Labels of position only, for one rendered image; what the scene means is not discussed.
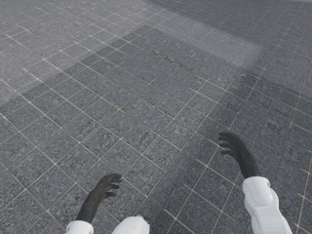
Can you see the robot right forearm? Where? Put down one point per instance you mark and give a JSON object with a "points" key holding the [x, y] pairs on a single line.
{"points": [[262, 203]]}

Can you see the robot right hand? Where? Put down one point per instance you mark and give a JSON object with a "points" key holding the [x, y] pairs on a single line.
{"points": [[241, 153]]}

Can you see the robot left thigh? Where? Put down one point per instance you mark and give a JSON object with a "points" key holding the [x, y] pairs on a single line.
{"points": [[132, 225]]}

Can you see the robot left hand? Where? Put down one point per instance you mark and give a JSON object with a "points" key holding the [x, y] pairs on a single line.
{"points": [[90, 205]]}

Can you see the robot left forearm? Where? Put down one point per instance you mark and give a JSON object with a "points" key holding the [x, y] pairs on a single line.
{"points": [[79, 227]]}

